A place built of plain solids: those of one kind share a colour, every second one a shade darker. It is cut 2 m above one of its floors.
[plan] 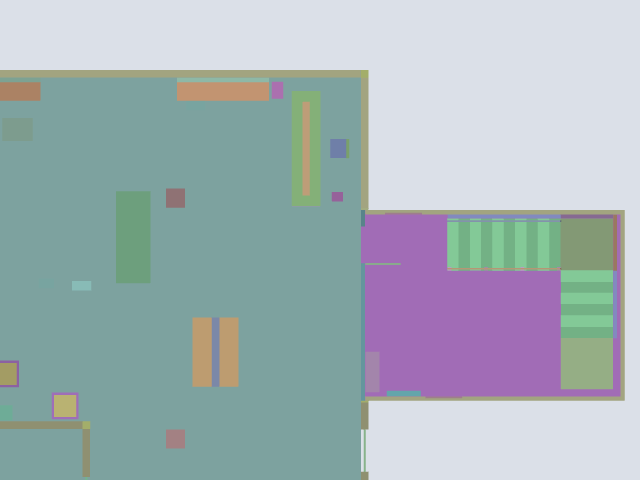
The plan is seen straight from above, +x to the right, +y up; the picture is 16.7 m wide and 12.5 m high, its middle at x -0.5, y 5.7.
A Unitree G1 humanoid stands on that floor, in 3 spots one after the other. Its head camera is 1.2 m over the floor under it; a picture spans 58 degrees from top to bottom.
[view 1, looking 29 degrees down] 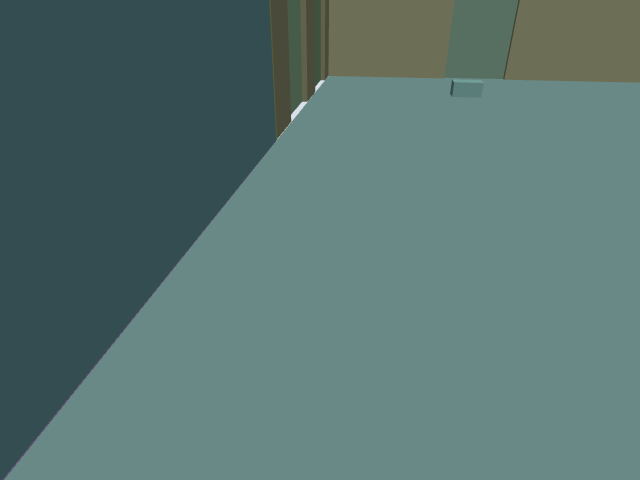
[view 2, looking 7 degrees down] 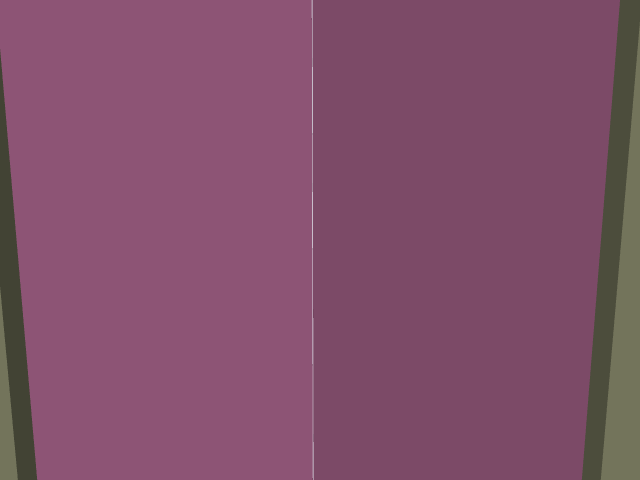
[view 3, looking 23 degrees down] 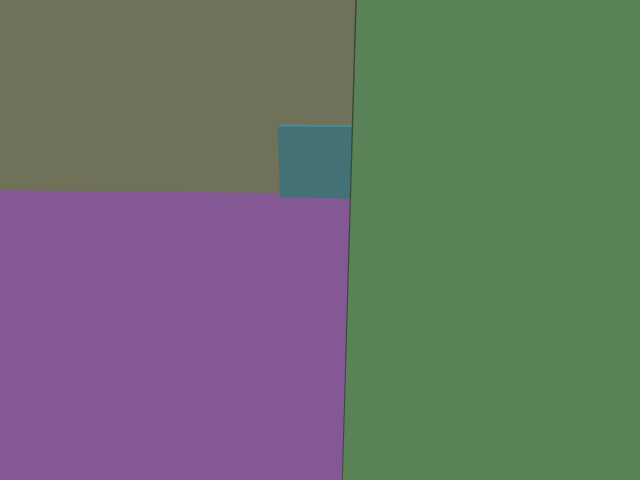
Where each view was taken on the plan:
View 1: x -0.43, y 5.58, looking -82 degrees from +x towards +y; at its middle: lobby_floor_slab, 2.48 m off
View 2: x -7.99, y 5.77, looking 179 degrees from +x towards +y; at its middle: lobby_entrance_leaf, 1.19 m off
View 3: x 1.62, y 5.58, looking -88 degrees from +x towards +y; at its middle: floor_slab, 3.07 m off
